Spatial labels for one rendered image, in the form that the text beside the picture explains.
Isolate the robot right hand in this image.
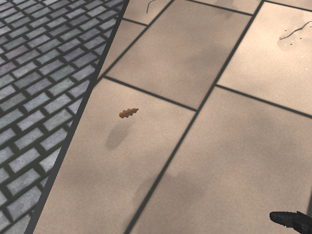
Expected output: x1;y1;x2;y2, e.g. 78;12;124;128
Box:
269;211;312;234

